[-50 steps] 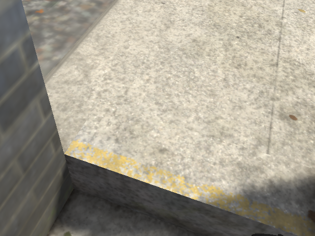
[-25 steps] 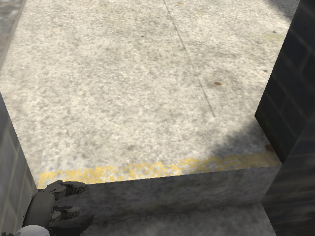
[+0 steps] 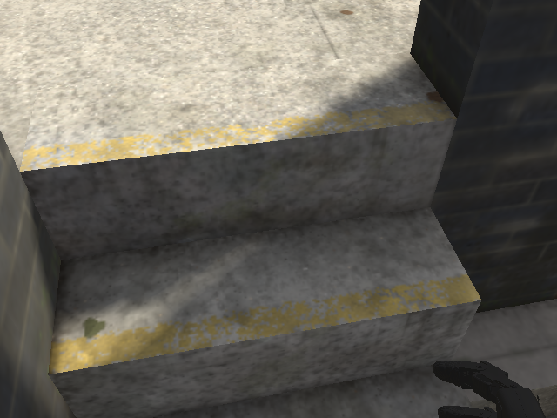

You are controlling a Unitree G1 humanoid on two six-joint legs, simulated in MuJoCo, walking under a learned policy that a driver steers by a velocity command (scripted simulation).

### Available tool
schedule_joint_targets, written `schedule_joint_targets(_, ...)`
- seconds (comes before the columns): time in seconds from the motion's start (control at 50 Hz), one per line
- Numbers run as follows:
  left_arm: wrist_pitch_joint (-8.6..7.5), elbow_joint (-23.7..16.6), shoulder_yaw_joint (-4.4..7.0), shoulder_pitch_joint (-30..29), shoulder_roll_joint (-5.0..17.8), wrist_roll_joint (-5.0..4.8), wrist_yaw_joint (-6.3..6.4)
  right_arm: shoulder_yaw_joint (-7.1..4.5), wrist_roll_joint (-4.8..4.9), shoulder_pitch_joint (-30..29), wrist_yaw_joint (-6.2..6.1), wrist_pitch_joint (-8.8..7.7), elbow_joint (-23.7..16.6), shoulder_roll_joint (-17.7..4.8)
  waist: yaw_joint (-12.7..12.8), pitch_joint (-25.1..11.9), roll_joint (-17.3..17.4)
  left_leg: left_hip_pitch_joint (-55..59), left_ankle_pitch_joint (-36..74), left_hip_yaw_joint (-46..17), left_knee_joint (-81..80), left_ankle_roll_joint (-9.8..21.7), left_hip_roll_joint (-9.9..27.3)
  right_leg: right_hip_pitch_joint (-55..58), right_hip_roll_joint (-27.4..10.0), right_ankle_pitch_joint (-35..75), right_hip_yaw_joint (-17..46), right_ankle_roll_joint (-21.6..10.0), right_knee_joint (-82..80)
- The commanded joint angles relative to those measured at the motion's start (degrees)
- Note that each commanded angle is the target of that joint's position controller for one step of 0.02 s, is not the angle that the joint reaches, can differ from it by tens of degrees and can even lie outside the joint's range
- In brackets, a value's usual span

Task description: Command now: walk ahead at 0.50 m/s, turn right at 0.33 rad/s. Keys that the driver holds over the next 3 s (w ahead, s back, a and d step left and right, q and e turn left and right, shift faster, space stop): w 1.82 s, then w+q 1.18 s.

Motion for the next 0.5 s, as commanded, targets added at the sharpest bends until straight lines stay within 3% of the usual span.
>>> schedule_joint_targets(0.02,-1.16,-13.53,2.15,-20.31,9.21,0.13,3.04,-4.45,1.96,8.56,1.96,-0.43,-0.92,-9.77,-11.32,-8.73,-6.41,25.65,-9.14,-3.3,-55.48,7.98,7.52,-4.54,-16.53,40.32,19.15,-7.62,-0.84)
schedule_joint_targets(0.04,1.08,-11.21,1.44,-13.84,3.87,1.27,2.4,-3.33,4.26,12.08,2.09,-0.3,3.67,-5.1,-8.82,-6.22,0.79,34.57,-9.62,-4.24,-69.83,10.64,7.6,-11.68,-9.4,20.57,13.05,-7.03,16.23)
schedule_joint_targets(0.06,3.14,-9.13,-1.08,-11.48,-3.54,0.89,1.64,-0.59,3.84,14.63,2.51,-1.4,7.05,1.99,-7.97,-0.53,5.45,30.29,-3.07,-2.99,-78.95,10.77,3.8,-13.49,0.86,10.44,7.7,-4.07,42.36)
schedule_joint_targets(0.08,3.56,-5.72,-1.56,0.78,-9.25,-2.62,-1.02,2.21,2.59,11.05,2.8,-5.11,4.59,2.29,2.54,-2.13,2.89,34.75,23.51,-13.37,-51.83,6.11,0.72,-26.23,11.73,15.71,20.52,3.08,63.98)
schedule_joint_targets(0.1,4.44,-5.55,-0.67,11.5,-5.95,-2.95,-1.63,0.46,3.46,-0.49,2.57,-5.06,1.05,-2.79,11.46,-6.47,4.76,31.11,9.71,-17.3,-59.91,5.79,3.47,-29.54,10.48,26.61,18.21,6.97,67.38)
schedule_joint_targets(0.12,5.56,-8.53,0.35,11.25,-0.15,-2.22,-0.95,-1.25,4.46,-13.21,0.71,-4.53,-4.27,-7.11,13.47,-6.96,9.5,18.16,-10.91,-27.49,-67.31,7.68,12.07,-26.05,7.25,33.7,18.9,8.23,73.37)
schedule_joint_targets(0.14,6.66,-10.78,2.33,11.74,5.53,-1.24,-0.51,-0.52,1.06,-29.43,0.28,-6.43,-10.94,-6.05,19.23,-1.42,9.99,6.46,-15.82,-20.69,-68.66,10.84,13.13,-22.2,3.64,34.64,10.87,7.91,71.66)
schedule_joint_targets(0.16,7.6,-7.96,3.76,17.63,10.86,-0.38,-0.83,-0.51,1.5,-29.3,-0.82,-8.24,-8.47,-5.36,20.3,-7.6,2.91,0.12,-16.86,-17.97,-59.39,11.56,9.85,-8.57,3.32,44.66,9.51,5.39,70.93)
schedule_joint_targets(0.18,7.45,-6.61,4.39,22.96,12.49,-1.7,-0.79,0.42,-0.02,-31.05,-1.72,-8.92,-9.88,-3.49,21.17,-9.81,2.7,-5.36,-19.12,-15.25,-54.99,9.1,9.03,0.26,1.75,40.91,7.46,3.18,62.8)
schedule_joint_targets(0.2,6.47,-8.24,3.3,17.87,12.55,-4.01,-1.27,1.18,-0.94,-23.7,-1.99,-9.01,-7.46,-1.96,17.03,-6.82,-1.36,-1.94,-18.32,-8.64,-51.87,4.05,5.63,1.18,-0.95,33.02,5.71,0.12,32.77)
schedule_joint_targets(0.22,5.1,-7.92,2.26,13.83,10.05,-5.47,-1.92,1.09,-1.97,-15.63,-2.44,-8.31,-5.24,-1.88,13.23,-2.59,-2.16,3.28,-16.65,-2.44,-49.13,3.04,2.15,0.73,0.6,28.39,-1.37,-2.8,5.24)
schedule_joint_targets(0.24,3.56,-5.57,0.84,12.86,5.61,-5.69,-2.1,0.33,-1.51,-6.94,-2.65,-6.91,-2.1,-1.99,8.96,-2.0,-4.79,12.0,-16.22,3.52,-42.67,2.89,-2.66,3.42,2.11,38.14,-10.46,-3.43,-18.14)
schedule_joint_targets(0.26,2.12,-2.9,-0.46,11.2,-0.23,-6.6,-2.14,-0.75,-0.32,3.66,-3.13,-4.93,2.06,-2.06,4.05,-4.24,-4.14,18.3,-18.71,5.58,-31.37,6.14,-5.19,7.57,-1.41,52.84,-6.8,-4.34,-29.97)
schedule_joint_targets(0.28,1.58,-1.96,-1.46,6.93,-3.37,-6.66,-2.51,-1.28,1.17,8.14,-3.48,-3.79,2.62,-0.59,0.58,-3.14,-4.24,19.05,-22.73,3.57,-19.74,7.45,-7.8,7.01,-5.57,62.32,-1.64,-6.3,-37.15)
schedule_joint_targets(0.3,1.22,-3.31,-2.55,1.83,-4.03,-4.63,-2.74,-1.48,2.45,10.27,-3.5,-2.43,2.33,2.63,-2.9,-1.47,-7.2,16.64,-23.68,1.22,3.38,6.79,-13.45,4.35,-10.36,64.44,7.07,-8.78,-43.49)
schedule_joint_targets(0.32,0.77,-6.33,-3.87,-4.75,-3.11,-2.34,-2.81,-0.88,4.29,8.29,-2.92,-1.62,-0.4,7.1,-6.14,0.12,-7.91,11.3,-22.32,-5.77,24.07,5.66,-17.36,1.28,-11.85,69.3,10.0,-7.98,-41.61)
schedule_joint_targets(0.34,-1.7,-8.73,-2.77,-4.67,4.37,3.49,-2.38,-1.59,4.65,6.47,-1.19,-1.94,-2.58,5.08,-7.91,-5.21,-4.63,-7.08,-18.46,-5.89,37.71,1.58,-19.77,13.06,-8.46,82.57,7.93,-3.04,-10.43)
schedule_joint_targets(0.36,-2.05,-9.91,-0.16,-6.91,13.16,4.94,-2.02,-1.16,5.67,5.68,-1.36,-1.45,-4.0,4.86,-9.16,-8.93,-10.54,-12.93,-11.44,-8.49,34.88,0.03,-15.71,14.94,-13.41,77.23,12.0,-6.9,-7.29)
schedule_joint_targets(0.38,-1.84,-12.38,2.44,-11.75,18.82,1.88,-0.77,-1.76,3.37,7.16,-0.99,-0.76,-4.43,-2.01,-10.22,-8.46,-17.07,-6.76,-2.48,-11.07,22.09,-1.47,-8.56,5.18,-18.56,50.33,18.5,-11.11,-16.69)
schedule_joint_targets(0.4,-2.03,-13.37,0.15,-10.8,10.15,-1.35,0.32,-3.49,0.66,3.4,0.06,-0.95,-1.18,-7.98,-6.43,-4.56,-10.49,-2.85,4.39,-7.96,11.49,-2.6,-6.95,1.26,-14.67,40.33,18.08,-12.07,-16.19)
schedule_joint_targets(0.42,-2.78,-12.42,-0.77,-10.71,7.07,-3.96,1.48,-4.93,1.15,-0.1,0.79,-0.67,0.53,-10.29,-3.66,-4.0,-15.76,3.49,8.82,-3.69,2.08,-2.98,-5.16,-3.31,-14.1,36.56,21.56,-13.66,-15.81)
schedule_joint_targets(0.44,-3.04,-14.3,-1.25,-9.98,6.1,-4.5,2.87,-5.25,1.76,-5.6,1.96,-0.78,-0.8,-10.68,-0.32,-4.94,-11.58,10.14,9.19,-1.95,-5.14,-2.25,-4.61,-8.02,-13.74,26.98,23.34,-13.28,-17.14)
schedule_joint_targets(0.46,-3.12,-12.61,-1.69,-6.0,5.72,-4.01,3.77,-4.7,2.23,-9.07,3.24,-1.24,-1.0,-8.75,1.84,-4.19,-6.78,15.65,6.89,0.18,-16.13,-1.46,-5.01,-9.94,-9.81,20.71,21.0,-11.22,-15.84)
schedule_joint_targets(0.48,-3.26,-10.84,-1.37,-4.62,6.75,-2.74,3.55,-4.13,2.36,-5.19,4.01,-1.81,1.13,-5.55,-0.34,-5.04,-5.16,22.63,7.49,4.04,-26.14,-0.37,-6.07,-9.69,-5.96,18.76,16.01,-9.55,-10.65)
schedule_joint_targets(0.5,-3.11,-9.26,-0.73,-3.68,7.14,-2.28,3.35,-3.58,2.23,-1.73,4.1,-2.18,2.63,-3.89,-1.45,-6.35,-4.45,29.22,7.16,4.54,-33.76,1.78,-5.59,-11.24,-4.48,19.76,14.64,-8.21,-5.47)
Next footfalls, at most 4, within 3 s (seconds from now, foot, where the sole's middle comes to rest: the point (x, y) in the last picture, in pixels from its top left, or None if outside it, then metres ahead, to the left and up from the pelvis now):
0.04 left None -0.02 0.08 -0.72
0.32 right None -0.16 -0.12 -0.92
0.72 left None -0.71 0.02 -1.37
0.78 right None -0.33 -0.19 -1.17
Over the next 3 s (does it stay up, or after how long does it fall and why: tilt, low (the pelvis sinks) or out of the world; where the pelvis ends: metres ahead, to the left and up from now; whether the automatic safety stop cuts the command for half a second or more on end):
stays up -3.21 -0.82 -3.11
